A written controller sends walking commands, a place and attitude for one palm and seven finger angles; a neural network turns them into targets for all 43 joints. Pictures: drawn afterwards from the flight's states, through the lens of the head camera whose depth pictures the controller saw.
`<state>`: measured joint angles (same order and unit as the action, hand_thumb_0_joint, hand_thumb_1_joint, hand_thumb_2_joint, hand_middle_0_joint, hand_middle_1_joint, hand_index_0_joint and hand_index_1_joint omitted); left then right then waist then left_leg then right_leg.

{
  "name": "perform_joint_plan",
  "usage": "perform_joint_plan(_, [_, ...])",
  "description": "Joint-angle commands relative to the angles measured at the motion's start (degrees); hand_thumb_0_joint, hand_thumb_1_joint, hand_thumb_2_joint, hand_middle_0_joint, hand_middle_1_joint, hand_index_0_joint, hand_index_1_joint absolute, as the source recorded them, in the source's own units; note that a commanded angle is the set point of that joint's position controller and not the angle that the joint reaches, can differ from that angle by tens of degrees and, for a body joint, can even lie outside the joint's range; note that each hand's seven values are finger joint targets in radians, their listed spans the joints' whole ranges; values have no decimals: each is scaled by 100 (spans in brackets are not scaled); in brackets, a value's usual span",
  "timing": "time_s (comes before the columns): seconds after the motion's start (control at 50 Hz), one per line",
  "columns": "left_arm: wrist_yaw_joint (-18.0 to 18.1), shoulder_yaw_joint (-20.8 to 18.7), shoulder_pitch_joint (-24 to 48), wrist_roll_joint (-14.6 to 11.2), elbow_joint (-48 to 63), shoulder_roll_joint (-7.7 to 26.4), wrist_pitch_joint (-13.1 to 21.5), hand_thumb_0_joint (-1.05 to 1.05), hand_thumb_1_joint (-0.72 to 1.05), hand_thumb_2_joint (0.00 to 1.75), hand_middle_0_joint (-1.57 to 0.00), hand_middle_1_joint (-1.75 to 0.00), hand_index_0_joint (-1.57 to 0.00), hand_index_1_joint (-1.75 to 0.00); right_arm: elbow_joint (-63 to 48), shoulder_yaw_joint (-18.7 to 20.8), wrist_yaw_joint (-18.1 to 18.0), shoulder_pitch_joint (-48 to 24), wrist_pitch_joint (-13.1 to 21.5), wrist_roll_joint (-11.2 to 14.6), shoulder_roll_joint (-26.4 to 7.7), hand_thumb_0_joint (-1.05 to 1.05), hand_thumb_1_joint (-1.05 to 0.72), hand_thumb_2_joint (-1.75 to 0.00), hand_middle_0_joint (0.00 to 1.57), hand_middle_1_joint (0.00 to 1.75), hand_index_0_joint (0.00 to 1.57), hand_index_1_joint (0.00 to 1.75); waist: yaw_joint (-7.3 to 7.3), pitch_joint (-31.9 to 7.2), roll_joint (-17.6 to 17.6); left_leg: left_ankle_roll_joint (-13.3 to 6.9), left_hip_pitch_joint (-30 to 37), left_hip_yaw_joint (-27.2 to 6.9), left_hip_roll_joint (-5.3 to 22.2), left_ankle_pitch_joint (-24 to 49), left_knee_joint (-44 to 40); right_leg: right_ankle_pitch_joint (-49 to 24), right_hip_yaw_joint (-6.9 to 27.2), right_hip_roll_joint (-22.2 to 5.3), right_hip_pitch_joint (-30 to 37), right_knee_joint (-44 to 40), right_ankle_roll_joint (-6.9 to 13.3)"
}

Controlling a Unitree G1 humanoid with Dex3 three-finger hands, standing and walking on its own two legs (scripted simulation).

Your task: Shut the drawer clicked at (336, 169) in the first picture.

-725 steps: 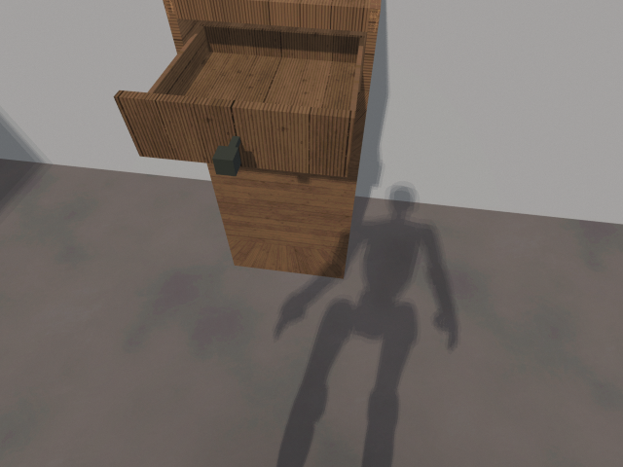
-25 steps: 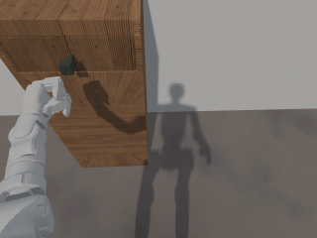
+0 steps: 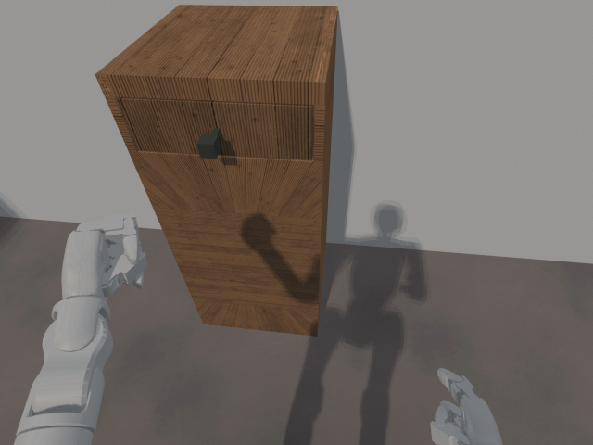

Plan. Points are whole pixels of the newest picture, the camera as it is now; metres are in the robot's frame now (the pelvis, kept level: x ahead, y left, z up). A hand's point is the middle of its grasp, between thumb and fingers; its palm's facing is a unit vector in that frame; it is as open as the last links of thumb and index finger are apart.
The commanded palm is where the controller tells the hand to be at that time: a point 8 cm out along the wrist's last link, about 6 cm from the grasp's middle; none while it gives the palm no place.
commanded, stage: draw the hand back to the body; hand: left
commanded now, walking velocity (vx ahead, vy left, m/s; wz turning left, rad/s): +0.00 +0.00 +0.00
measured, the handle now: (212, 141) +0.63 +0.23 +0.08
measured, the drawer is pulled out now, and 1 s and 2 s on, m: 0.00 0.00 0.00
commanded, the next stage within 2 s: step back with the hand held close in 0.60 s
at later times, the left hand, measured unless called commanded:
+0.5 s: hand (73, 344) +0.17 +0.23 +0.16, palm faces +0.41 -0.82 -0.40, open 3.3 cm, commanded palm +0.13 +0.27 +0.17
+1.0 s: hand (70, 346) +0.17 +0.24 +0.15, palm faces +0.33 -0.82 -0.47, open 3.3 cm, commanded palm +0.11 +0.29 +0.17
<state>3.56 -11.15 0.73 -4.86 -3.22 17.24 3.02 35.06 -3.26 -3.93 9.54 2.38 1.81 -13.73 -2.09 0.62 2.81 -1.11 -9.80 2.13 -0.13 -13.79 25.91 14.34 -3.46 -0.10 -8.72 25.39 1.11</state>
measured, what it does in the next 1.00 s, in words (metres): stands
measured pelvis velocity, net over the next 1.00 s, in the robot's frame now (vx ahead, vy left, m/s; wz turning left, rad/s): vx -0.01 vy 0.00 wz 0.01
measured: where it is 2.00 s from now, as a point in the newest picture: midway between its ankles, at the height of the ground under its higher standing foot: outside the picture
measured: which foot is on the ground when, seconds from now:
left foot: down 0.00-1.00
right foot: down 0.00-1.00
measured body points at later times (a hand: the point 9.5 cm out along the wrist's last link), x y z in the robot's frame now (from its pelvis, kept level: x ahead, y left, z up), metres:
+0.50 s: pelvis +0.00 -0.01 +0.00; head -0.03 -0.04 +0.45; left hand +0.14 +0.27 +0.18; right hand +0.19 -0.23 -0.08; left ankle +0.00 +0.11 -0.74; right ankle +0.00 -0.11 -0.74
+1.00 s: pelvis -0.01 +0.00 +0.00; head +0.00 -0.01 +0.45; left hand +0.15 +0.28 +0.18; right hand +0.16 -0.24 -0.09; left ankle +0.00 +0.11 -0.74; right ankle +0.00 -0.11 -0.74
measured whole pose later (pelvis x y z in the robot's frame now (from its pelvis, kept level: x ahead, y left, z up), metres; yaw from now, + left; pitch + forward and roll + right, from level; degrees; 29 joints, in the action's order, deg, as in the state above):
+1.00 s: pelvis -0.01 +0.00 +0.00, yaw +1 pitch +0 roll -1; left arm 5.7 -18.2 -35.3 -3.1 28.4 20.2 9.4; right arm 32.8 0.8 -4.1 10.9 -0.1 0.4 -14.1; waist -0.4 1.2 3.3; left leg -1.4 -13.2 1.4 -0.1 -11.3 24.8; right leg 11.1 -4.2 0.1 -10.9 22.3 0.7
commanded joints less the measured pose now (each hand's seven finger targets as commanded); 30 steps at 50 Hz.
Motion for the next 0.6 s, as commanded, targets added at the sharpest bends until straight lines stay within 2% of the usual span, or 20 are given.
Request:
perform_joint_plan(0.0, [253,-502,1222,38,1969,1138,500,0,90,90,-140,-160,-140,-160,-768,244,-61,-627,305,-51,-595,0,-90,-90,20,30,20,30,68,-960,255,-32,720,-282,41,892,-651,-877,250,30,361,-620,73])
perform_joint_plan(0.1, [247,-607,-40,15,2384,1036,497,0,90,90,-140,-160,-140,-160,-808,270,-19,-729,302,-96,-568,0,-90,-90,20,30,20,30,-26,-648,-136,-42,673,-272,35,1035,-733,-977,231,41,525,-746,42])
perform_joint_plan(0.14, [247,-690,-377,23,2684,1054,516,0,90,90,-140,-160,-140,-160,-822,287,-6,-752,305,-115,-545,0,-90,-90,20,30,20,30,-49,-593,-15,-47,717,-240,28,1044,-725,-993,251,32,521,-786,35])
perform_joint_plan(0.2, [247,-861,-1038,12,3007,1098,543,0,90,90,-140,-160,-140,-160,-819,307,11,-776,317,-139,-517,0,-90,-90,20,30,20,30,-81,-402,-94,-60,639,-218,25,993,-700,-933,280,9,504,-873,17])
perform_joint_plan(0.22, [247,-882,-1187,21,3212,1087,570,0,90,90,-140,-160,-140,-160,-834,325,15,-784,328,-142,-507,0,-90,-90,20,30,20,30,-89,-474,-102,-61,674,-214,26,1024,-675,-947,275,7,524,-858,16])
perform_joint_plan(0.26, [264,-953,-1557,33,3552,1096,611,0,90,90,-140,-160,-140,-160,-848,341,22,-761,369,-158,-483,0,-90,-90,20,30,20,30,-108,-498,97,-47,694,-203,31,1071,-640,-972,277,-3,522,-852,18])
perform_joint_plan(0.28, [265,-1044,-1776,36,3605,1166,622,0,90,90,-140,-160,-140,-160,-865,346,26,-772,410,-172,-497,0,-90,-90,20,30,20,30,-128,-309,96,-44,659,-202,14,1002,-642,-893,286,14,417,-972,18])
perform_joint_plan(0.3, [272,-1002,-1941,28,3726,1098,639,0,90,90,-140,-160,-140,-160,-880,347,22,-782,430,-162,-473,0,-90,-90,20,30,20,30,-111,-241,77,-46,625,-208,22,935,-647,-813,291,-1,402,-961,11])
perform_joint_plan(0.36, [310,-1154,-2506,28,4053,1140,693,0,90,90,-140,-160,-140,-160,-922,386,-2,-719,502,-168,-465,0,-90,-90,20,30,20,30,-149,-364,-148,-69,663,-179,33,1041,-565,-929,299,-1,432,-951,-12])
perform_joint_plan(0.38, [304,-1185,-2683,51,4070,1162,692,0,90,90,-140,-160,-140,-160,-921,396,-11,-739,530,-160,-475,0,-90,-90,20,30,20,30,-162,-187,-63,-56,649,-171,28,983,-563,-821,320,29,308,-1059,-6])
perform_joint_plan(0.4, [310,-1150,-2813,39,4144,1106,706,0,90,90,-140,-160,-140,-160,-936,387,-23,-706,548,-158,-449,0,-90,-90,20,30,20,30,-150,-180,85,-56,646,-171,29,917,-565,-760,329,-1,302,-1034,-7])
perform_joint_plan(0.42, [307,-1026,-2691,63,4077,1004,702,0,90,90,-140,-160,-140,-160,-888,379,-36,-708,566,-158,-446,0,-90,-90,20,30,20,30,-106,3,93,-58,613,-157,18,819,-574,-648,325,3,182,-1072,-14])
perform_joint_plan(0.48, [338,-973,-2366,105,3972,984,724,0,90,90,-140,-160,-140,-160,-811,417,-83,-658,637,-162,-487,0,-90,-90,20,30,20,30,-33,214,-132,-87,689,-154,9,609,-579,-315,329,21,-72,-1243,-32])
perform_joint_plan(0.58, [386,-1046,-2284,119,3871,1053,773,0,90,90,-140,-160,-140,-160,-770,393,-137,-680,719,-188,-469,0,-90,-90,20,30,20,30,-118,87,-84,-94,696,-206,-16,416,-623,-14,345,-17,39,-1262,-12])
